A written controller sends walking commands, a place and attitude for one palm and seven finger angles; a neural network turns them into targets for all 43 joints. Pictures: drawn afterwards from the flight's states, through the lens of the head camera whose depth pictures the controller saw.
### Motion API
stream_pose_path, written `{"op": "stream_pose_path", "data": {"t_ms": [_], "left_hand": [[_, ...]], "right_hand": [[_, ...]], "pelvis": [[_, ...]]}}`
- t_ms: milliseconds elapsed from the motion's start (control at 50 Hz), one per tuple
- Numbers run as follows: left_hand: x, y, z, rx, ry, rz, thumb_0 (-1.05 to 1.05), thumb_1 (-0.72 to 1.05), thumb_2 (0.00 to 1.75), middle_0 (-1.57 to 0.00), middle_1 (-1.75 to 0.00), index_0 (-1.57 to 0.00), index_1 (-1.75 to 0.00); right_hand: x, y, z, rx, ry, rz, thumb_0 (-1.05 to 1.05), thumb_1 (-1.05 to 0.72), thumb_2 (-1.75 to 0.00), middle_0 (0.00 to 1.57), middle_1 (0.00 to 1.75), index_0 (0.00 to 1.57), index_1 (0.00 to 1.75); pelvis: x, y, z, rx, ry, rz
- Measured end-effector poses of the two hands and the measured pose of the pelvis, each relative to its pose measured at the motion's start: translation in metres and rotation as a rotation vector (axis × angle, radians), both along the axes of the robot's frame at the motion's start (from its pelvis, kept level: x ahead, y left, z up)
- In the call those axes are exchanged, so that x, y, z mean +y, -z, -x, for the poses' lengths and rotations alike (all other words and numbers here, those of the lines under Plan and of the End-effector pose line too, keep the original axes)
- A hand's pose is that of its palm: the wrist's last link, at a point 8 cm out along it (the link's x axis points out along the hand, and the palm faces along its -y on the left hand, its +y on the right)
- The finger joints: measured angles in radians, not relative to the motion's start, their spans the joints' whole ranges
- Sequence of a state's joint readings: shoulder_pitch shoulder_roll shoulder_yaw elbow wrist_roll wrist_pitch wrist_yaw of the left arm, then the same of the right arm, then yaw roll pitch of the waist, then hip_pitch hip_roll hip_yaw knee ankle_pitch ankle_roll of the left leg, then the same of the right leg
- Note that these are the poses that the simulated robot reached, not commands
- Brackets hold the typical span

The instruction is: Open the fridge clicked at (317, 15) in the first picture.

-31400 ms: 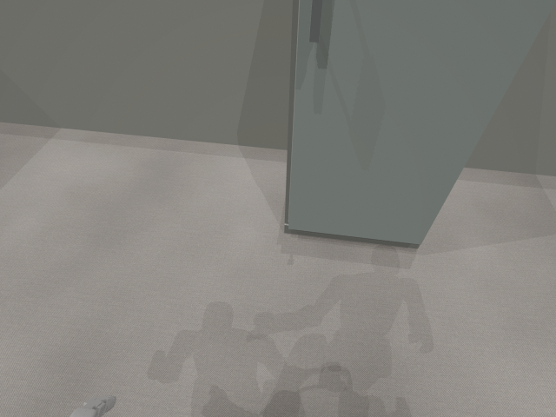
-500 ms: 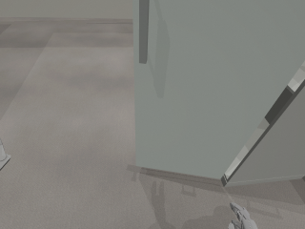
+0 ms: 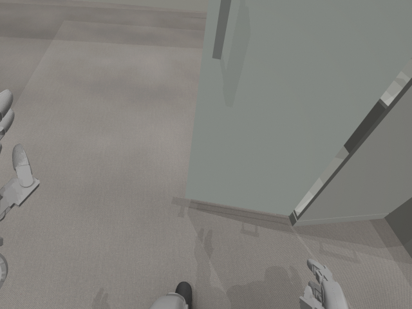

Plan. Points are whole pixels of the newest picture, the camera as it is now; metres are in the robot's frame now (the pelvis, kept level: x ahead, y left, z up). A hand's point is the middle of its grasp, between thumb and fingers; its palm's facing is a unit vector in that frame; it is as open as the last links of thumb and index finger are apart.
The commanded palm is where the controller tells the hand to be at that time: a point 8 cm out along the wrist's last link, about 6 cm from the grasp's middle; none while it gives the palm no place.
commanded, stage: stop stepping back and stand still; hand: left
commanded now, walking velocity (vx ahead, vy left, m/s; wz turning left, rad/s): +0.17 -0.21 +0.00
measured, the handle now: (225, 3) +0.72 +0.03 +0.28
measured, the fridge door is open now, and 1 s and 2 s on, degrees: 75 75 75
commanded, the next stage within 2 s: let the arm hang, fingers relaxed in 0.94 s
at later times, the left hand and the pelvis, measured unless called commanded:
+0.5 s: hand out of the picture +0.07 +0.31 +0.19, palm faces +0.30 -0.87 -0.38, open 7.5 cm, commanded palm +0.02 +0.37 +0.19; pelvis -0.13 +0.08 +0.02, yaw -2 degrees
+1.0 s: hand out of the picture +0.05 +0.33 +0.19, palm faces +0.38 -0.81 -0.45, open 7.4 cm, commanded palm -0.01 +0.38 +0.19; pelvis -0.16 +0.09 +0.00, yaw -2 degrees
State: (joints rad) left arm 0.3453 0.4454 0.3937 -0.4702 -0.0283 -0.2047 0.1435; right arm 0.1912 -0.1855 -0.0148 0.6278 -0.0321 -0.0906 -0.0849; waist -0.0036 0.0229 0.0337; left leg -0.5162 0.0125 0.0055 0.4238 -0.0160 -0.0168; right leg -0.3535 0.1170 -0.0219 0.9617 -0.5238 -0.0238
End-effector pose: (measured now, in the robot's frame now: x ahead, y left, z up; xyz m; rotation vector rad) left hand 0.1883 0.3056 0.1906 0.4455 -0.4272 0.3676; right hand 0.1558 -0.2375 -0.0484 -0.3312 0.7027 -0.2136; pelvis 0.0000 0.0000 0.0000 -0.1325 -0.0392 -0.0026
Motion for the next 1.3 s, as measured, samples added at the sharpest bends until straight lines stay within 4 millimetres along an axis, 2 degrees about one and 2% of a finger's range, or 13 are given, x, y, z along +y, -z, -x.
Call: {"op": "stream_pose_path", "data": {"t_ms": [160, 320, 460, 580, 660, 760, 840, 960, 1060, 1100, 1180, 1240, 1300], "left_hand": [[0.021, 0.001, 0.097, -0.023, 0.014, -0.044, 0.02, 0.88, 0.89, -0.21, -0.3, -0.21, -0.3], [0.09, 0.0, 0.102, -0.11, -0.114, 0.062, 0.01, 0.89, 0.9, -0.21, -0.3, -0.21, -0.3], [0.054, -0.009, 0.135, 0.118, 0.059, 0.06, 0.02, 0.89, 0.9, -0.2, -0.3, -0.2, -0.3], [0.052, -0.026, 0.181, 0.092, 0.064, -0.118, 0.02, 0.88, 0.89, -0.21, -0.3, -0.21, -0.3], [0.086, -0.027, 0.186, 0.027, -0.055, -0.073, 0.01, 0.88, 0.89, -0.22, -0.3, -0.22, -0.3], [0.113, 0.006, 0.183, 0.05, -0.148, 0.07, 0.01, 0.89, 0.89, -0.21, -0.3, -0.21, -0.3], [0.101, 0.019, 0.175, 0.122, -0.1, 0.073, 0.02, 0.89, 0.9, -0.2, -0.3, -0.2, -0.3], [0.066, -0.006, 0.178, 0.12, 0.005, -0.073, 0.02, 0.89, 0.89, -0.21, -0.3, -0.21, -0.3], [0.072, -0.019, 0.176, 0.116, -0.02, -0.12, 0.01, 0.88, 0.89, -0.21, -0.3, -0.21, -0.3], [0.085, 0.018, 0.158, 0.274, -0.046, -0.074, 0.01, 0.89, 0.89, -0.21, -0.3, -0.21, -0.3], [0.094, 0.149, 0.144, 0.762, -0.095, 0.124, 0.0, 0.9, 0.9, -0.2, -0.3, -0.2, -0.3], [0.064, 0.241, 0.175, 1.145, -0.09, 0.249, 0.01, 0.91, 0.9, -0.19, -0.29, -0.19, -0.3], [0.019, 0.294, 0.23, 1.423, -0.041, 0.365, 0.01, 0.91, 0.89, -0.19, -0.29, -0.19, -0.3]], "right_hand": [[0.039, 0.018, 0.054, 0.026, -0.03, -0.03, 0.01, -0.9, -0.9, 0.2, 0.3, 0.2, 0.3], [0.087, 0.021, 0.102, 0.032, -0.03, -0.045, 0.02, -0.9, -0.9, 0.2, 0.3, 0.2, 0.3], [0.116, -0.012, 0.147, 0.018, -0.029, -0.139, 0.01, -0.9, -0.9, 0.2, 0.3, 0.2, 0.3], [0.096, 0.006, 0.161, 0.018, -0.013, -0.097, 0.01, -0.9, -0.9, 0.21, 0.3, 0.2, 0.3], [0.083, 0.01, 0.18, 0.047, 0.05, -0.069, 0.01, -0.9, -0.9, 0.2, 0.3, 0.2, 0.3], [0.074, 0.016, 0.194, 0.01, 0.098, -0.01, 0.01, -0.9, -0.9, 0.2, 0.3, 0.2, 0.3], [0.083, 0.018, 0.202, 0.015, 0.095, -0.043, 0.01, -0.9, -0.9, 0.2, 0.3, 0.2, 0.3], [0.099, 0.031, 0.202, 0.048, 0.035, -0.132, 0.01, -0.9, -0.9, 0.2, 0.3, 0.2, 0.3], [0.101, 0.036, 0.195, 0.098, 0.009, -0.16, 0.01, -0.9, -0.9, 0.2, 0.3, 0.2, 0.3], [0.099, 0.048, 0.192, 0.139, -0.019, -0.18, 0.01, -0.9, -0.9, 0.2, 0.3, 0.2, 0.3], [0.092, 0.081, 0.193, 0.207, -0.014, -0.184, 0.01, -0.9, -0.9, 0.2, 0.3, 0.2, 0.3], [0.088, 0.09, 0.206, 0.269, -0.003, -0.182, 0.01, -0.9, -0.9, 0.2, 0.3, 0.2, 0.3], [0.084, 0.088, 0.225, 0.36, 0.023, -0.183, 0.01, -0.9, -0.9, 0.2, 0.3, 0.2, 0.3]], "pelvis": [[0.03, 0.017, 0.047, -0.016, 0.05, -0.07], [0.07, 0.014, 0.093, -0.049, 0.024, -0.074], [0.076, -0.025, 0.124, -0.014, 0.05, -0.06], [0.079, -0.007, 0.155, 0.014, 0.075, -0.122], [0.085, -0.007, 0.157, 0.003, 0.049, -0.133], [0.104, 0.003, 0.155, -0.011, 0.03, -0.132], [0.103, 0.001, 0.16, -0.027, 0.043, -0.151], [0.092, 0.001, 0.163, -0.007, 0.039, -0.136], [0.093, -0.006, 0.157, 0.014, 0.035, -0.137], [0.099, -0.004, 0.155, 0.027, 0.007, -0.135], [0.107, 0.014, 0.154, 0.045, -0.003, -0.142], [0.102, 0.015, 0.156, 0.032, 0.002, -0.174], [0.096, 0.008, 0.156, 0.025, -0.002, -0.169]]}}
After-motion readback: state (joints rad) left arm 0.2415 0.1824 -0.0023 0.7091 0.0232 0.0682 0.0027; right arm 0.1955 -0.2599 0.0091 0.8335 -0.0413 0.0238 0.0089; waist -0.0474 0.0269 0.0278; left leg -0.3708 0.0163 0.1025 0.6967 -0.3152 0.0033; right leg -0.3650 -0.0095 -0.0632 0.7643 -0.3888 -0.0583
